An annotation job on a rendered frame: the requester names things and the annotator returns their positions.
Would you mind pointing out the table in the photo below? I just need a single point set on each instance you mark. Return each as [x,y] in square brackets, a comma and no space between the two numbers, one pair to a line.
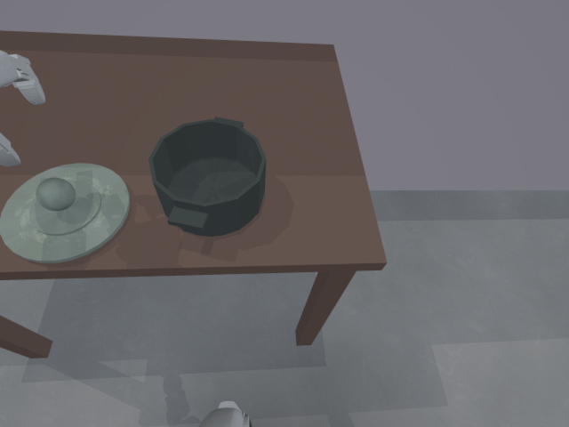
[109,100]

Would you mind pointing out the robot left thigh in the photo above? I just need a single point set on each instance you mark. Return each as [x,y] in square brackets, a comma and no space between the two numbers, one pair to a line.
[225,417]

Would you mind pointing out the knob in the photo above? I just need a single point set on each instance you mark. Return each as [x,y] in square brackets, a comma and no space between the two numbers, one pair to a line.
[55,194]

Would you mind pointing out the pot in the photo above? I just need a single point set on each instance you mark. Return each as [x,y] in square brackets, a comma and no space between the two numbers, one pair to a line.
[209,176]

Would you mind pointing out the robot left shin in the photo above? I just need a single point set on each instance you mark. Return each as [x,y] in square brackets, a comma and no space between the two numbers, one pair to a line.
[229,404]

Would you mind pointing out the lid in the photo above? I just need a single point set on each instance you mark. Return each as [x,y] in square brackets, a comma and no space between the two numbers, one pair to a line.
[40,235]

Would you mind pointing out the left robot hand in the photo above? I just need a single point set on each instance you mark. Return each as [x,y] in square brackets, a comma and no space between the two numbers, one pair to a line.
[16,70]

